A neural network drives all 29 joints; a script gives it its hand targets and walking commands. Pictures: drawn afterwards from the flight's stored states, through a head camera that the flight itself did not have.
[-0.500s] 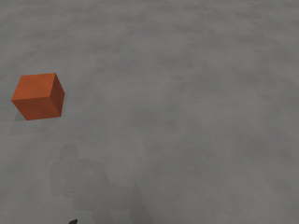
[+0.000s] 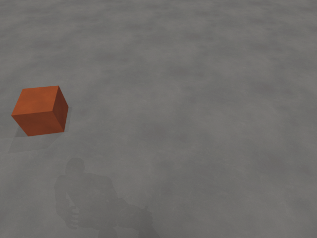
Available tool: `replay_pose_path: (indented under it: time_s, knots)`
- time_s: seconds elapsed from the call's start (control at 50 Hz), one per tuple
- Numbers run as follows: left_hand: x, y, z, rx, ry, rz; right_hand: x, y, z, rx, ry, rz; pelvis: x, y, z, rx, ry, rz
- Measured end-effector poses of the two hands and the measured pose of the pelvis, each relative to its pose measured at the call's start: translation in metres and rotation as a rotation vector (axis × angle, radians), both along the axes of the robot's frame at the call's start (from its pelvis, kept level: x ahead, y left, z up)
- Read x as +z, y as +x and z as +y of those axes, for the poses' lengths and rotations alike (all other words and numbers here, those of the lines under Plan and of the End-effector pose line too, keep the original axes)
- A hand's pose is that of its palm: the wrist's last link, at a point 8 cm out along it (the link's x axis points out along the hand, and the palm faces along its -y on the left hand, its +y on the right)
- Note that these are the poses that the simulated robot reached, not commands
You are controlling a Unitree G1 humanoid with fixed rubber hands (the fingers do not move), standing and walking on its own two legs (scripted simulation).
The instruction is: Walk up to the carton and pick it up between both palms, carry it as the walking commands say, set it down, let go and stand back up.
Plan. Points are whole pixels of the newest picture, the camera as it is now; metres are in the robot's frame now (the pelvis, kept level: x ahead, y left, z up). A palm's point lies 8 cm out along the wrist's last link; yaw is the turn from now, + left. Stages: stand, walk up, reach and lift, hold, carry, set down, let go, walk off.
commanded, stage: walk up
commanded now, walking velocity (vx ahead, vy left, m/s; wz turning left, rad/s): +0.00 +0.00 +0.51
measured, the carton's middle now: (43, 110) +1.12 +0.91 -0.65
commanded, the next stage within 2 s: none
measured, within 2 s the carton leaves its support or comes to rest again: neither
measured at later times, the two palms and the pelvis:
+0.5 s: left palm out of the picture +0.10 +0.45 -0.13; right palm out of the picture +0.11 -0.05 -0.11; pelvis +0.07 +0.19 +0.01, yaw +19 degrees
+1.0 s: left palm out of the picture +0.13 +0.65 -0.19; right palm (79, 117) +0.56 +0.32 -0.10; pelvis +0.32 +0.47 -0.03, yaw +33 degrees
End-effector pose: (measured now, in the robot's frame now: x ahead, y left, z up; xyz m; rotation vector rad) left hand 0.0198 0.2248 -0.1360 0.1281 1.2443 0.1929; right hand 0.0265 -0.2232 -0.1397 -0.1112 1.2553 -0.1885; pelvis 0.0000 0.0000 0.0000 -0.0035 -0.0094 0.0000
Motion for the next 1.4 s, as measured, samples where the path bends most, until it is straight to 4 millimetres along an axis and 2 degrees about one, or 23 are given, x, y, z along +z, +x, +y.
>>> replay_pose_path:
  time_s: [0.08,0.18,0.26,0.34,0.4,0.52,0.6,0.66,0.74,0.78,0.82,0.88,0.92,0.96,1.02,1.04,1.08,1.14,1.18,1.24,1.32,1.36,1.4]
  knots:
    - [-0.005,-0.003,0.018,0.058,0.038,-0.023,0.000,0.000,-0.003,0.056,-0.026,0.052,-0.005,-0.002,0.006,0.081,-0.019,-0.009]
    - [-0.015,-0.026,0.050,0.132,0.046,0.010,0.013,0.041,0.003,0.166,-0.097,0.025,-0.007,-0.003,0.028,0.136,-0.030,0.002]
    - [-0.030,-0.041,0.086,0.175,0.028,0.054,0.025,0.080,0.025,0.234,-0.132,-0.034,-0.014,0.004,0.056,0.188,-0.039,0.022]
    - [-0.043,-0.041,0.139,0.210,0.025,0.069,0.030,0.113,0.068,0.292,-0.142,-0.081,-0.022,0.020,0.099,0.229,-0.026,0.039]
    - [-0.033,-0.012,0.171,0.176,0.005,0.041,0.027,0.113,0.102,0.277,-0.143,-0.091,-0.017,0.035,0.136,0.257,-0.068,0.050]
    - [0.012,0.092,0.240,0.172,-0.020,-0.186,0.028,0.077,0.185,0.265,-0.065,0.130,0.008,0.077,0.201,0.344,-0.142,0.044]
    - [0.014,0.145,0.287,0.216,-0.001,-0.261,0.034,0.068,0.232,0.278,-0.037,0.264,0.007,0.108,0.229,0.411,-0.151,0.040]
    - [0.000,0.174,0.306,0.246,-0.025,-0.256,0.043,0.081,0.252,0.282,-0.074,0.321,0.004,0.136,0.251,0.440,-0.150,0.050]
    - [-0.017,0.205,0.319,0.246,-0.089,-0.197,0.053,0.116,0.270,0.288,-0.152,0.370,0.001,0.177,0.289,0.450,-0.130,0.057]
    - [-0.021,0.212,0.333,0.296,-0.093,-0.205,0.053,0.147,0.283,0.318,-0.177,0.392,-0.003,0.201,0.312,0.498,-0.096,0.059]
    - [-0.032,0.201,0.357,0.417,-0.041,-0.233,0.038,0.191,0.297,0.413,-0.201,0.412,-0.020,0.228,0.336,0.595,-0.057,0.075]
    - [-0.045,0.156,0.381,0.550,-0.012,-0.096,0.011,0.297,0.341,0.542,-0.226,0.280,-0.029,0.258,0.379,0.572,-0.099,0.045]
    - [-0.051,0.126,0.392,0.574,-0.034,0.040,0.010,0.388,0.401,0.594,-0.197,0.060,-0.029,0.279,0.407,0.555,-0.091,0.035]
    - [-0.053,0.107,0.405,0.598,-0.070,0.152,0.025,0.472,0.474,0.658,-0.151,-0.155,-0.026,0.299,0.435,0.569,-0.073,0.034]
    - [-0.059,0.115,0.437,0.605,-0.120,0.222,0.035,0.562,0.574,0.758,-0.102,-0.371,-0.036,0.321,0.487,0.575,-0.062,0.040]
    - [-0.061,0.124,0.452,0.590,-0.131,0.230,0.031,0.581,0.598,0.756,-0.089,-0.408,-0.041,0.326,0.505,0.562,-0.061,0.042]
    - [-0.054,0.151,0.489,0.568,-0.118,0.217,0.019,0.597,0.634,0.736,-0.053,-0.395,-0.040,0.340,0.534,0.553,-0.059,0.045]
    - [-0.031,0.207,0.558,0.554,-0.037,0.132,0.005,0.590,0.667,0.709,0.005,-0.273,-0.027,0.372,0.570,0.562,-0.049,0.059]
    - [-0.015,0.254,0.604,0.527,0.024,0.066,-0.002,0.576,0.677,0.680,0.034,-0.180,-0.018,0.396,0.591,0.565,-0.044,0.063]
    - [0.004,0.334,0.661,0.469,0.085,-0.031,-0.005,0.559,0.668,0.595,0.004,-0.046,-0.009,0.433,0.618,0.578,-0.038,0.059]
    - [0.018,0.450,0.716,0.417,0.117,-0.185,-0.001,0.543,0.645,0.549,-0.067,0.174,-0.007,0.489,0.647,0.622,-0.029,0.050]
    - [0.020,0.506,0.734,0.410,0.120,-0.276,0.000,0.548,0.638,0.527,-0.100,0.271,-0.013,0.520,0.659,0.632,-0.023,0.047]
    - [0.015,0.549,0.745,0.422,0.125,-0.337,-0.005,0.569,0.637,0.525,-0.124,0.332,-0.023,0.554,0.671,0.641,-0.012,0.040]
